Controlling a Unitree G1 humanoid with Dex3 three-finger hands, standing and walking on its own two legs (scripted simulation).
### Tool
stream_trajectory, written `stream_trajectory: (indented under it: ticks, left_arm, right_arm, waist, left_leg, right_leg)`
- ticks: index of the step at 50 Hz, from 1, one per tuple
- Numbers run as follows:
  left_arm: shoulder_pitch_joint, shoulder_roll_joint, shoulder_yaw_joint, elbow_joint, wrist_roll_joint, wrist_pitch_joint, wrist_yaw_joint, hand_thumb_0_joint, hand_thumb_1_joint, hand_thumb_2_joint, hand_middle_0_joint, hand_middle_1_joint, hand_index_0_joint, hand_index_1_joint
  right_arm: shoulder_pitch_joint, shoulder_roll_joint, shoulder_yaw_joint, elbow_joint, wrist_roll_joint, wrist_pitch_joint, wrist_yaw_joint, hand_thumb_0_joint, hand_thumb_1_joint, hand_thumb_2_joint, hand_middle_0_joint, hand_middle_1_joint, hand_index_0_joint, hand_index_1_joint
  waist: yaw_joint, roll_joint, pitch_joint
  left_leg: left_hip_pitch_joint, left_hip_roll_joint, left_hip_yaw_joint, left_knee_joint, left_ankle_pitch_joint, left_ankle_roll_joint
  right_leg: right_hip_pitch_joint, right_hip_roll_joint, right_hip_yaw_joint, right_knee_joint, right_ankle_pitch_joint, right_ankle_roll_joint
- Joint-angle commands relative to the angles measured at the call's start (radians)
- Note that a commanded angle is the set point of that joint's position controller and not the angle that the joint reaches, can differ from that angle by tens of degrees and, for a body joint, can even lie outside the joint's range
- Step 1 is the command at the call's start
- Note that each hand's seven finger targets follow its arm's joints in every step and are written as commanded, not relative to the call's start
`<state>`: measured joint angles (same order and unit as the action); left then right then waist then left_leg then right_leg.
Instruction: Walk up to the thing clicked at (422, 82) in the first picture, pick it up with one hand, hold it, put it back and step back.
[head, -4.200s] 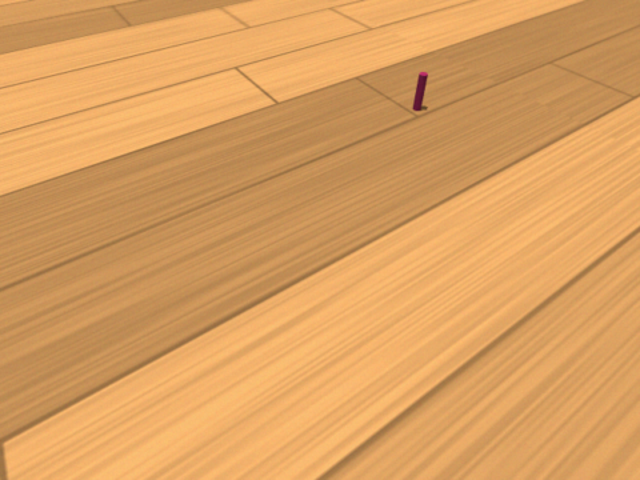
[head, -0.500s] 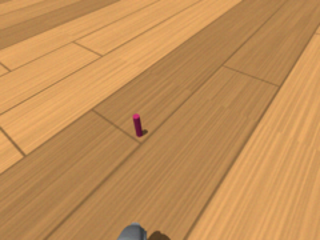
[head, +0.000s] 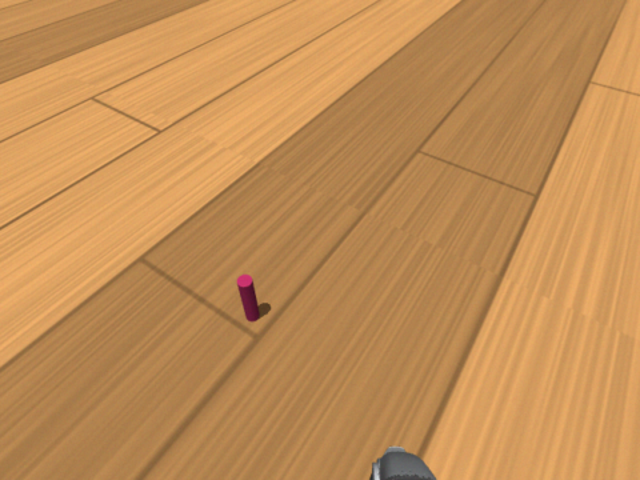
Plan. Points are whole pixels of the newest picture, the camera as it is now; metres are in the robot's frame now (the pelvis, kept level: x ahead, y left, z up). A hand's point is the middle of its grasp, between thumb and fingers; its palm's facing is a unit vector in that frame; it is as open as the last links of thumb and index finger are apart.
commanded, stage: walk up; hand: left
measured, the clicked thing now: (249, 299) +0.77 +0.23 -0.66
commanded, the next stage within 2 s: none
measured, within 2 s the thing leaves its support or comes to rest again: neither
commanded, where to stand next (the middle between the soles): +0.45 +0.00 m, yaw +0 degrees
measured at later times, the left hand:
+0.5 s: hand (144, 454) +0.19 +0.25 -0.13, palm faces +0.02 -0.92 -0.39, open 7.4 cm
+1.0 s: hand (149, 343) +0.36 +0.29 -0.14, palm faces -0.07 -0.93 -0.36, open 7.4 cm
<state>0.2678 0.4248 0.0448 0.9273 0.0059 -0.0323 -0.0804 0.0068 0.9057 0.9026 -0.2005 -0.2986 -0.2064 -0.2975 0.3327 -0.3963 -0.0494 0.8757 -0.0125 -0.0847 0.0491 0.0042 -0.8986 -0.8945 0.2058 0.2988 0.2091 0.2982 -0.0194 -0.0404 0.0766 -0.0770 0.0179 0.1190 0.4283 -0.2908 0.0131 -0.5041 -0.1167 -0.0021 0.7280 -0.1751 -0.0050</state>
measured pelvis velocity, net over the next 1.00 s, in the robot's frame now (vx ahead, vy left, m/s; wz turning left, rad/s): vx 0.31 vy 0.02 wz -0.02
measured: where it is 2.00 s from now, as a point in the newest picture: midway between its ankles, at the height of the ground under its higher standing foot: (315, 415)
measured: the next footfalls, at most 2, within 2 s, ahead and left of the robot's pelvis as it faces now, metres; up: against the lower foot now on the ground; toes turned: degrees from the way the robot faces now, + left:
right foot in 0.10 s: +0.20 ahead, -0.15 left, +0.00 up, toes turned -5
left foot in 0.60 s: +0.34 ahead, +0.13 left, +0.00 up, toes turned +6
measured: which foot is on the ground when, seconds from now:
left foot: down 0.00-0.12, up 0.14-0.58, down 0.60-1.00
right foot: up 0.00-0.08, down 0.10-0.64, up 0.66-1.00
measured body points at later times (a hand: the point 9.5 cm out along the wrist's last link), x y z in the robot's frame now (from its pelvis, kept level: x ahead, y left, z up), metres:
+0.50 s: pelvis +0.16 -0.03 +0.00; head +0.17 -0.04 +0.45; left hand +0.19 +0.30 -0.10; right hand +0.24 -0.35 -0.12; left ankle +0.29 +0.13 -0.70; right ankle +0.16 -0.14 -0.74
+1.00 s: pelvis +0.31 +0.02 +0.00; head +0.32 +0.02 +0.45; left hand +0.37 +0.34 -0.12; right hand +0.34 -0.30 -0.11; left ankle +0.30 +0.13 -0.74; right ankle +0.42 -0.14 -0.70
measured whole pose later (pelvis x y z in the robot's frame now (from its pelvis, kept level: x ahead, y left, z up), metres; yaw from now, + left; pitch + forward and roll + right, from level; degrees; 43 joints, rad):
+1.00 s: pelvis +0.31 +0.02 +0.00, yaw -1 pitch -4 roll +1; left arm 0.29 0.42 0.04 0.92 0.01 -0.02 -0.06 0.01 0.91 0.90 -0.20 -0.30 -0.21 -0.30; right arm 0.35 -0.39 -0.04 0.85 -0.01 -0.07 0.03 0.00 -0.90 -0.89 0.21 0.30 0.21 0.30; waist -0.02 -0.03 0.09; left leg -0.12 0.02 0.12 0.46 -0.28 0.02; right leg -0.48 -0.10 0.01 0.75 -0.21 0.00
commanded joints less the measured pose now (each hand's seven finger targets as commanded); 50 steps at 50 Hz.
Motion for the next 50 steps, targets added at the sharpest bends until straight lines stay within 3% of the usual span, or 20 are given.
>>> stream_trajectory:
  ticks: [1, 3, 5, 6, 7, 8, 11, 13, 17, 20, 24, 27, 30, 31, 32, 33, 34, 37, 44, 50]
  left_arm:
    - [-0.055, 0.157, 0.055, -0.08, 0.0, -0.043, 0.008, 0.0, 0.9, 0.9, -0.2, -0.3, -0.2, -0.3]
    - [0.012, 0.157, 0.062, -0.055, 0.001, -0.051, 0.015, 0.0, 0.9, 0.9, -0.2, -0.3, -0.2, -0.3]
    - [0.148, 0.229, 0.091, -0.015, 0.01, -0.069, 0.037, 0.0, 0.9, 0.9, -0.2, -0.3, -0.2, -0.3]
    - [0.216, 0.315, 0.117, -0.025, 0.013, -0.077, 0.052, 0.0, 0.9, 0.9, -0.2, -0.3, -0.2, -0.3]
    - [0.191, 0.347, 0.115, -0.04, 0.004, -0.075, 0.056, 0.0, 0.9, 0.9, -0.2, -0.3, -0.2, -0.3]
    - [0.156, 0.347, 0.112, -0.054, -0.008, -0.07, 0.058, 0.0, 0.9, 0.9, -0.2, -0.3, -0.2, -0.3]
    - [0.059, 0.246, 0.082, -0.086, -0.021, -0.07, 0.068, 0.0, 0.9, 0.9, -0.2, -0.3, -0.2, -0.3]
    - [0.048, 0.227, 0.072, -0.091, -0.014, -0.076, 0.068, 0.0, 0.9, 0.9, -0.2, -0.3, -0.2, -0.3]
    - [0.046, 0.229, 0.073, -0.122, -0.007, -0.085, 0.066, 0.0, 0.9, 0.9, -0.2, -0.3, -0.2, -0.3]
    - [0.05, 0.25, 0.086, -0.137, 0.004, -0.082, 0.062, 0.0, 0.9, 0.9, -0.2, -0.3, -0.2, -0.3]
    - [0.052, 0.259, 0.088, -0.147, 0.008, -0.081, 0.06, 0.0, 0.9, 0.9, -0.2, -0.3, -0.2, -0.3]
    - [0.035, 0.273, 0.087, -0.147, 0.006, -0.074, 0.057, 0.0, 0.9, 0.9, -0.2, -0.3, -0.2, -0.3]
    - [0.053, 0.21, 0.057, -0.149, 0.01, -0.062, 0.057, 0.0, 0.9, 0.9, -0.2, -0.3, -0.2, -0.3]
    - [0.108, 0.135, 0.034, -0.149, 0.002, -0.06, 0.054, 0.0, 0.9, 0.9, -0.2, -0.3, -0.2, -0.3]
    - [0.154, 0.104, 0.026, -0.137, -0.011, -0.051, 0.056, 0.0, 0.9, 0.9, -0.2, -0.3, -0.2, -0.3]
    - [0.121, 0.215, 0.052, -0.115, 0.0, -0.039, 0.071, 0.0, 0.9, 0.9, -0.2, -0.3, -0.2, -0.3]
    - [0.074, 0.237, 0.05, -0.115, 0.001, -0.039, 0.074, 0.0, 0.9, 0.9, -0.2, -0.3, -0.2, -0.3]
    - [0.133, 0.208, 0.049, -0.07, -0.016, -0.031, 0.059, 0.0, 0.9, 0.9, -0.2, -0.3, -0.2, -0.3]
    - [0.038, 0.178, 0.051, -0.088, -0.001, -0.018, 0.032, 0.0, 0.9, 0.9, -0.2, -0.3, -0.2, -0.3]
    - [-0.015, 0.127, 0.039, -0.081, 0.005, -0.032, 0.046, 0.0, 0.9, 0.9, -0.2, -0.3, -0.2, -0.3]
  right_arm:
    - [-0.057, -0.277, -0.083, -0.093, 0.009, -0.015, -0.015, 0.0, -0.9, -0.9, 0.2, 0.3, 0.2, 0.3]
    - [-0.054, -0.273, -0.08, -0.1, 0.012, -0.006, -0.019, 0.0, -0.9, -0.9, 0.2, 0.3, 0.2, 0.3]
    - [0.012, -0.193, -0.052, -0.1, 0.01, -0.003, -0.018, 0.0, -0.9, -0.9, 0.2, 0.3, 0.2, 0.3]
    - [0.061, -0.132, -0.027, -0.117, 0.014, -0.005, -0.016, 0.0, -0.9, -0.9, 0.2, 0.3, 0.2, 0.3]
    - [0.057, -0.19, -0.039, -0.098, 0.016, 0.008, -0.02, 0.0, -0.9, -0.9, 0.2, 0.3, 0.2, 0.3]
    - [0.02, -0.252, -0.054, -0.083, 0.006, 0.015, -0.032, 0.0, -0.9, -0.9, 0.2, 0.3, 0.2, 0.3]
    - [0.016, -0.224, -0.054, -0.044, 0.026, 0.023, -0.022, 0.0, -0.9, -0.9, 0.2, 0.3, 0.2, 0.3]
    - [0.046, -0.202, -0.05, -0.03, 0.019, 0.037, -0.011, 0.0, -0.9, -0.9, 0.2, 0.3, 0.2, 0.3]
    - [0.016, -0.194, -0.065, -0.029, 0.007, 0.054, 0.005, 0.0, -0.9, -0.9, 0.2, 0.3, 0.2, 0.3]
    - [-0.06, -0.198, -0.07, -0.055, -0.007, 0.05, 0.017, 0.0, -0.9, -0.9, 0.2, 0.3, 0.2, 0.3]
    - [-0.12, -0.193, -0.069, -0.071, -0.013, 0.033, 0.031, 0.0, -0.9, -0.9, 0.2, 0.3, 0.2, 0.3]
    - [-0.102, -0.199, -0.075, -0.061, -0.012, 0.021, 0.031, 0.0, -0.9, -0.9, 0.2, 0.3, 0.2, 0.3]
    - [0.081, -0.247, -0.097, -0.003, -0.016, 0.004, 0.007, 0.0, -0.9, -0.9, 0.2, 0.3, 0.2, 0.3]
    - [0.158, -0.31, -0.116, 0.0, -0.025, -0.004, -0.009, 0.0, -0.9, -0.9, 0.2, 0.3, 0.2, 0.3]
    - [0.114, -0.359, -0.116, -0.04, -0.022, -0.011, -0.017, 0.0, -0.9, -0.9, 0.2, 0.3, 0.2, 0.3]
    - [0.098, -0.37, -0.12, -0.047, 0.009, -0.007, -0.012, 0.0, -0.9, -0.9, 0.2, 0.3, 0.2, 0.3]
    - [0.08, -0.342, -0.113, -0.044, 0.012, -0.002, -0.016, 0.0, -0.9, -0.9, 0.2, 0.3, 0.2, 0.3]
    - [0.004, -0.261, -0.077, -0.067, 0.014, -0.015, -0.027, 0.0, -0.9, -0.9, 0.2, 0.3, 0.2, 0.3]
    - [0.009, -0.272, -0.085, -0.092, 0.005, -0.016, -0.027, 0.0, -0.9, -0.9, 0.2, 0.3, 0.2, 0.3]
    - [-0.023, -0.239, -0.062, -0.097, 0.003, 0.012, -0.033, 0.0, -0.9, -0.9, 0.2, 0.3, 0.2, 0.3]
  waist:
    - [0.009, 0.17, 0.024]
    - [0.047, 0.127, -0.03]
    - [0.102, -0.085, -0.151]
    - [0.115, -0.294, -0.209]
    - [0.11, -0.22, -0.156]
    - [0.115, -0.174, -0.125]
    - [0.055, -0.104, -0.036]
    - [0.033, -0.131, -0.03]
    - [0.03, -0.106, -0.001]
    - [0.051, -0.107, 0.036]
    - [0.062, -0.096, 0.036]
    - [0.04, -0.07, 0.007]
    - [-0.06, 0.114, -0.089]
    - [-0.085, 0.331, -0.147]
    - [-0.04, 0.369, -0.093]
    - [-0.05, 0.258, -0.06]
    - [-0.041, 0.193, -0.004]
    - [0.012, 0.18, 0.021]
    - [-0.014, 0.2, 0.041]
    - [0.004, 0.157, 0.027]
  left_leg:
    - [-0.142, 0.238, -0.156, -0.142, 0.109, 0.185]
    - [-0.14, 0.232, -0.148, -0.031, 0.13, 0.158]
    - [-0.218, 0.123, -0.053, 0.341, 0.19, 0.106]
    - [-0.385, 0.01, -0.012, 0.582, -0.075, 0.058]
    - [-0.545, -0.051, -0.07, 0.677, -0.234, 0.032]
    - [-0.552, 0.009, -0.122, 0.731, -0.243, 0.031]
    - [-0.502, 0.06, -0.201, 0.706, -0.097, 0.033]
    - [-0.434, 0.042, -0.174, 0.643, -0.023, 0.027]
    - [-0.467, 0.04, -0.176, 0.546, 0.078, -0.011]
    - [-0.484, 0.076, -0.162, 0.396, 0.077, -0.03]
    - [-0.38, 0.099, -0.133, 0.232, 0.112, -0.019]
    - [-0.26, 0.076, -0.091, 0.174, 0.088, 0.004]
    - [0.057, 0.016, -0.076, 0.087, 0.002, 0.033]
    - [0.149, 0.172, -0.328, -0.07, -0.197, 0.087]
    - [0.181, 0.359, -0.72, -0.191, -0.256, 0.167]
    - [0.094, 0.418, -0.769, -0.186, -0.26, 0.242]
    - [0.005, 0.396, -0.703, -0.181, -0.162, 0.239]
    - [-0.068, 0.247, -0.332, -0.157, 0.158, 0.118]
    - [-0.082, 0.24, -0.243, -0.231, -0.011, 0.201]
    - [-0.162, 0.227, -0.142, -0.053, 0.41, 0.192]
  right_leg:
    - [0.131, 0.021, -0.036, -0.116, 0.043, -0.014]
    - [0.258, 0.047, -0.051, -0.182, 0.062, -0.022]
    - [0.53, 0.05, -0.01, -0.275, -0.044, -0.05]
    - [0.647, -0.176, 0.347, -0.363, -0.155, -0.109]
    - [0.671, -0.304, 0.616, -0.468, -0.201, -0.201]
    - [0.6, -0.339, 0.658, -0.454, -0.169, -0.271]
    - [0.426, -0.182, 0.298, -0.445, 0.018, -0.183]
    - [0.349, -0.117, 0.183, -0.447, 0.11, -0.141]
    - [0.325, -0.116, 0.113, -0.508, 0.005, -0.154]
    - [0.299, -0.152, 0.124, -0.544, -0.219, -0.197]
    - [0.258, -0.165, 0.106, -0.504, -0.251, -0.203]
    - [0.225, -0.163, 0.103, -0.441, -0.279, -0.193]
    - [0.113, -0.074, 0.006, -0.082, -0.072, -0.135]
    - [0.025, 0.025, -0.078, 0.232, -0.061, -0.081]
    - [-0.205, 0.169, -0.05, 0.37, -0.322, -0.034]
    - [-0.185, 0.093, 0.039, 0.436, -0.362, -0.049]
    - [-0.173, 0.074, 0.074, 0.455, -0.328, -0.054]
    - [-0.066, 0.037, 0.112, 0.344, -0.164, -0.041]
    - [-0.071, 0.021, 0.041, 0.134, -0.051, 0.014]
    - [0.125, 0.057, -0.043, -0.071, 0.001, 0.001]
